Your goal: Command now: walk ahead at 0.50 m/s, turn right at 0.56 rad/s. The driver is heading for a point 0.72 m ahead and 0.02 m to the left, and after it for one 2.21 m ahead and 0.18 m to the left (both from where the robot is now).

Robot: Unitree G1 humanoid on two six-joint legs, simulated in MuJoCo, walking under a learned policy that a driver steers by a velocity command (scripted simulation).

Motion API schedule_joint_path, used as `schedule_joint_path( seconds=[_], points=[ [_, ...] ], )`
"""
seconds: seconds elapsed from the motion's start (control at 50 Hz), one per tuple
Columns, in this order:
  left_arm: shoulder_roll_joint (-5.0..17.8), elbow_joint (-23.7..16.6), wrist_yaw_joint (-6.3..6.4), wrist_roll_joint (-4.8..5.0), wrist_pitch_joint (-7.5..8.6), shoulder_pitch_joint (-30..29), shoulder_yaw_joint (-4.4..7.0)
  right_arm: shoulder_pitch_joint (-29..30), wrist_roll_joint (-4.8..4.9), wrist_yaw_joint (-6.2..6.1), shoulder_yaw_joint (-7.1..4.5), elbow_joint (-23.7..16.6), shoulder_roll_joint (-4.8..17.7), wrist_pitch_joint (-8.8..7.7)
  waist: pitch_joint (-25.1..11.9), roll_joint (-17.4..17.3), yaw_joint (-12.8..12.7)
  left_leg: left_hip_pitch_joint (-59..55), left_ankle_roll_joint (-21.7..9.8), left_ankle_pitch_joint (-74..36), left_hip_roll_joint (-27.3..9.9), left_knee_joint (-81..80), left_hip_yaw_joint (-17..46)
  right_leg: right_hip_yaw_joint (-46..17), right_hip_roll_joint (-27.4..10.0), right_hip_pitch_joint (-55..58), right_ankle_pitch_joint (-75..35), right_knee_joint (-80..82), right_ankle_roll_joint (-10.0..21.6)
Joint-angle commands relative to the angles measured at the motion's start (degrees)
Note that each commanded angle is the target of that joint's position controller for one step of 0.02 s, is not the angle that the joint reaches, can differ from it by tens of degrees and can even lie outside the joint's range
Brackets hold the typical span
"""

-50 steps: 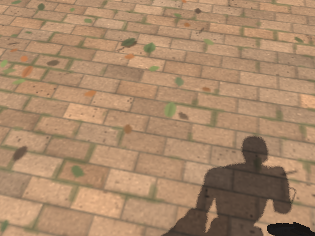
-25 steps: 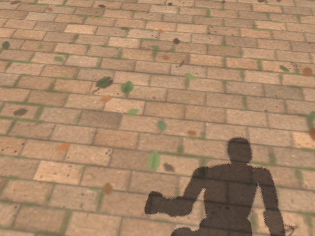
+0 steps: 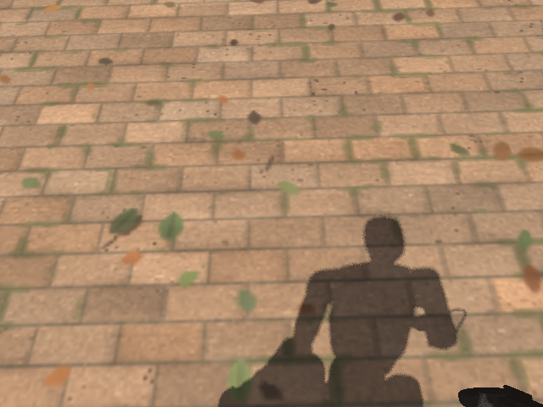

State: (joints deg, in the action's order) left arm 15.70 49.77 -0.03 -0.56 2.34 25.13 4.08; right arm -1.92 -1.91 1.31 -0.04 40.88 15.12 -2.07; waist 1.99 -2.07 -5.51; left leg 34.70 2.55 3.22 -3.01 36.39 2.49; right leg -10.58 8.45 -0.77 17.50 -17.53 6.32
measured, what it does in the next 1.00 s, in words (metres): walks ahead: left foot, then right foot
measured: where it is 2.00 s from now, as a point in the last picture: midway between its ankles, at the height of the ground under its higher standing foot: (300, 199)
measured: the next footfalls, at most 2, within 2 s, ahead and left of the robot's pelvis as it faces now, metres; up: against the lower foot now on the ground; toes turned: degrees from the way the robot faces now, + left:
left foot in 0.08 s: +0.22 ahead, +0.12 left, +0.00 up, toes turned -5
right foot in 0.56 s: +0.42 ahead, -0.12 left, +0.00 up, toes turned -12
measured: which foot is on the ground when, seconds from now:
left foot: up 0.00-0.06, down 0.08-0.58, up 0.60-1.00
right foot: down 0.00-0.08, up 0.10-0.54, down 0.56-1.00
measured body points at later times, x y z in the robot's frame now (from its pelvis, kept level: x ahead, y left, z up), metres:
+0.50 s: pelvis +0.26 +0.01 +0.00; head +0.28 +0.00 +0.45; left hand +0.50 +0.20 -0.09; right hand +0.17 -0.24 -0.13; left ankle +0.18 +0.13 -0.74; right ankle +0.37 -0.13 -0.71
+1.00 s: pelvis +0.51 -0.05 +0.00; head +0.53 -0.05 +0.45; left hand +0.48 +0.20 -0.14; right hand +0.66 -0.29 -0.12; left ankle +0.67 +0.06 -0.70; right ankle +0.38 -0.12 -0.74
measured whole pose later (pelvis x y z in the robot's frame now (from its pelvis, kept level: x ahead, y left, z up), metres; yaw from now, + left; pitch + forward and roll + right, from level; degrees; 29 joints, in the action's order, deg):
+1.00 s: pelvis +0.51 -0.05 +0.00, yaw +0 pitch +1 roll -1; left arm 12.7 54.3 0.7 -1.1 5.2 23.3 1.6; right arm -6.9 -1.8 3.4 -2.0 47.2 13.7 -0.6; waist 2.3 -1.9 -2.3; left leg 35.7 -3.4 1.2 -3.3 39.9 -3.5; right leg 12.3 3.2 5.7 17.7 -10.7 2.8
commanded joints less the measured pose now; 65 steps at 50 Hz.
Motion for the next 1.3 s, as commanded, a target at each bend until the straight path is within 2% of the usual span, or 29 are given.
schedule_joint_path(
  seconds=[0.02,0.06,0.08,0.1,0.12,0.16,0.18,0.22,0.28,0.4,0.48,0.52,0.56,0.58,0.6,0.62,0.66,0.7,0.78,0.98,1.04,1.08,1.1,1.12,1.14,1.16,1.2,1.24,1.3],
  points=[
    [10.56,-3.44,0.82,-0.45,0.45,-0.46,2.51,2.32,0.39,-0.33,-1.53,-4.97,6.4,-1.75,-0.85,6.96,2.98,-7.33,-1.76,3.18,2.9,-5.64,-0.55,-11.7,-15.3,-1.21,-33.25,-3.16,3.9],
    [11.0,-4.24,0.23,-0.05,0.98,-3.52,2.48,-9.84,0.28,-1.43,-2.75,-1.5,9.09,-2.69,-6.23,4.62,9.04,-25.4,-4.19,4.48,4.05,-10.85,-0.92,-9.75,-11.5,-5.82,-38.42,-15.71,1.3],
    [7.88,-5.22,-0.35,0.61,1.54,-3.11,1.51,-18.43,-0.88,-2.39,-3.73,-0.59,12.67,-3.24,-13.79,-0.79,12.3,-37.95,-7.08,12.95,-5.74,-12.76,8.19,-5.49,-8.12,-11.13,-28.76,-29.62,-0.14],
    [2.64,-6.88,-0.32,2.05,1.62,2.75,0.36,-21.02,-1.91,-2.84,-5.03,-0.77,17.76,-2.57,-19.8,-13.21,9.79,-51.31,-13.22,19.49,-20.52,-17.4,32.99,2.12,0.8,-27.87,6.72,-45.33,-2.22],
    [6.43,-5.69,0.04,-0.04,1.07,4.25,0.51,-18.65,-0.72,-2.4,-5.02,-0.35,15.1,-1.75,-17.48,-11.1,7.57,-47.45,-15.68,24.2,-21.69,-20.06,43.09,2.87,-2.41,-34.25,12.7,-51.97,-1.71],
    [6.19,-4.83,-0.6,-1.08,0.59,-1.93,0.33,-13.04,-0.14,-1.58,-3.15,-0.64,6.51,-1.82,-4.86,0.51,6.84,-33.87,-14.01,19.26,-15.77,-22.02,26.63,3.26,-6.77,-33.85,3.85,-50.98,-2.2],
    [5.39,-5.27,-1.03,-1.2,0.38,-3.61,0.21,-12.49,-0.23,-1.53,-2.81,0.01,5.52,-2.08,-2.75,-1.29,6.16,-30.53,-12.65,13.29,-12.95,-23.21,20.55,3.74,-8.01,-32.82,2.59,-48.34,-2.56],
    [4.78,-5.33,-1.75,-1.85,-0.52,-3.9,-0.08,-14.06,0.19,-1.28,-2.78,1.97,5.67,-3.0,-2.14,-4.63,5.2,-27.57,-12.06,2.42,-10.02,-24.18,13.65,4.41,-8.41,-30.35,1.87,-45.85,-3.4],
    [4.21,-6.37,-2.22,-1.95,-0.92,-6.89,-0.46,-16.66,1.04,-0.73,-3.17,4.0,6.53,-4.23,-2.3,-4.06,4.84,-28.35,-13.52,-4.44,-10.07,-25.74,9.54,4.94,-8.56,-32.62,-0.61,-42.65,-4.17],
    [1.62,-10.52,-3.19,-1.61,-0.3,-20.88,-2.7,-19.97,1.34,-0.39,-3.45,7.02,6.88,-3.65,0.83,-3.7,7.29,-26.43,-12.79,-5.3,-7.41,-28.78,1.64,11.59,-11.51,-30.96,-11.66,-23.78,-5.66],
    [2.86,-11.72,-2.62,-1.2,0.08,-24.45,-2.81,-23.5,1.19,-0.34,-4.0,9.26,8.71,-3.12,1.0,-3.82,8.18,-29.66,-11.86,-9.97,-9.73,-25.9,1.82,13.79,-10.43,-26.32,-10.51,-17.06,-3.94],
    [3.54,-11.26,-2.09,-1.5,0.42,-22.37,-2.5,-23.46,1.16,-0.55,-4.17,10.0,9.36,-2.59,0.5,-3.49,6.69,-31.54,-11.14,-16.01,-10.48,-21.6,1.5,14.63,-9.0,-21.97,-7.63,-13.81,-2.33],
    [5.82,-6.49,-1.11,-2.65,1.43,-9.22,-1.17,-23.9,1.45,-0.73,-3.58,10.51,7.82,-2.22,-6.52,0.67,1.2,-27.84,-9.02,-22.77,-6.18,-4.29,-2.95,13.72,-7.96,-3.64,-7.62,-8.61,0.21],
    [10.41,-4.97,-0.34,-3.69,1.8,1.46,0.06,-22.69,1.4,-0.77,-2.68,8.0,5.24,-2.36,-14.18,7.9,-3.14,-18.07,-7.44,-5.6,-3.08,12.94,-5.85,-1.6,-21.89,9.39,-0.76,-6.44,3.41],
    [15.91,-4.3,0.07,-2.56,1.09,2.64,1.52,-27.81,2.15,-0.73,-2.08,6.73,1.38,-2.28,-17.44,20.18,-0.21,-0.5,-5.92,27.31,6.3,29.1,-6.59,-26.14,-33.68,17.93,2.03,1.53,9.9],
    [11.77,-4.6,-0.07,-0.5,0.62,-0.88,0.89,-23.4,0.5,-1.22,-3.63,7.62,7.57,-1.57,-10.75,9.42,0.13,4.44,-6.66,25.36,2.68,32.88,-0.68,-23.51,-30.75,12.5,3.7,2.19,9.01],
    [5.59,-5.32,-0.47,-0.76,1.27,-8.45,-0.78,-20.12,1.47,-0.53,-3.27,7.42,5.02,-1.68,-2.55,5.89,3.73,1.78,-6.89,16.96,-0.65,29.1,0.52,-8.88,-25.66,0.55,-5.65,4.99,5.92],
    [3.39,-4.65,-0.14,-0.69,2.19,-10.03,-1.39,-21.57,0.59,-0.02,-3.18,8.87,3.77,-0.34,-0.85,7.54,6.02,-2.91,-5.8,14.26,-1.64,26.17,0.47,-0.7,-22.27,-5.29,-10.81,7.93,3.28],
    [4.3,-2.22,0.14,-0.35,3.75,-6.77,-0.92,-17.25,0.37,0.95,-3.47,8.06,2.59,0.89,0.66,5.9,6.42,1.16,-4.76,7.62,-1.56,25.0,0.62,6.66,-21.86,-4.9,-18.94,10.79,3.16],
    [4.87,2.71,1.18,-0.5,3.45,-0.14,-0.89,1.12,0.03,2.38,-1.97,1.18,0.59,0.63,4.54,5.3,2.77,2.11,-6.65,-2.61,0.1,1.56,-7.85,19.48,-21.95,3.16,-33.72,8.44,1.16],
    [6.64,3.37,1.78,-0.77,2.71,-0.65,-0.56,-0.95,-0.15,2.05,-2.45,1.0,1.7,0.71,1.93,6.73,4.62,-3.55,-10.0,4.65,3.99,-0.9,-11.04,22.27,-22.93,8.03,-55.19,-0.3,0.08],
    [8.31,3.32,2.06,-1.06,1.72,-1.49,-0.09,-9.24,-0.38,1.48,-3.55,3.08,3.61,0.51,-3.43,7.66,8.3,-13.3,-12.96,10.34,7.95,-2.45,-12.05,23.5,-23.15,8.18,-64.87,-15.02,-0.17],
    [8.71,2.83,1.99,-0.86,1.31,-2.11,-0.02,-17.6,-0.89,1.0,-4.66,5.63,5.44,0.06,-8.01,5.91,12.2,-25.1,-15.05,8.98,8.73,-6.95,-10.12,24.31,-22.21,2.55,-57.6,-27.67,-1.14],
    [6.75,0.8,1.69,-0.85,1.53,-1.99,-0.55,-25.33,-1.32,0.03,-6.53,7.13,10.9,0.07,-13.89,-0.34,14.91,-39.17,-18.71,14.02,-2.61,-8.91,4.97,24.65,-19.85,-10.3,-34.78,-45.79,-2.75],
    [2.63,-3.12,0.45,0.1,2.06,-1.62,-1.0,-21.5,0.17,-0.27,-7.84,5.61,15.87,0.83,-18.04,-13.77,10.29,-53.36,-28.33,11.59,-16.9,-17.06,38.56,18.84,-5.44,-34.96,12.65,-66.45,-6.27],
    [6.63,-4.35,0.24,-0.8,2.75,-8.29,-0.52,-21.48,1.59,-0.44,-7.77,5.59,14.73,1.45,-15.08,-2.21,12.59,-51.41,-27.39,8.23,-15.95,-19.74,35.77,8.59,-8.65,-41.58,8.92,-67.27,-5.52],
    [5.14,-4.77,0.11,0.02,3.86,-9.72,-0.97,-16.52,1.57,-1.06,-6.31,6.23,9.04,1.18,-2.83,4.27,7.82,-35.92,-22.74,-2.75,-12.18,-21.63,22.73,8.55,-13.52,-39.04,1.48,-57.14,-5.37],
    [4.26,-4.4,0.06,-1.85,1.81,-8.12,-1.12,-13.26,1.86,-1.37,-5.46,5.81,6.75,0.29,-1.37,3.69,4.34,-27.71,-19.98,-9.24,-6.94,-22.97,15.37,8.28,-15.08,-32.22,1.06,-50.72,-6.82],
    [3.18,-5.39,-0.5,-2.35,-0.41,-8.92,-1.21,-15.02,2.08,-0.98,-5.72,6.19,8.31,-1.09,-1.72,1.9,3.66,-24.57,-19.75,-12.21,-4.05,-24.23,12.44,9.91,-14.79,-31.44,-1.06,-44.89,-8.71]
  ],
)
Velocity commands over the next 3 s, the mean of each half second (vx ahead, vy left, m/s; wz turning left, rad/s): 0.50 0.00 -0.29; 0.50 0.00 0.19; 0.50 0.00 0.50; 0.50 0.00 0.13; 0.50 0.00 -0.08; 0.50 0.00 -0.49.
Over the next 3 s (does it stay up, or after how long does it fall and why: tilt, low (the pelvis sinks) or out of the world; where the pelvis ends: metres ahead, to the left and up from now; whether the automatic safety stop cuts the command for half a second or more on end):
stays up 1.57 0.17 0.00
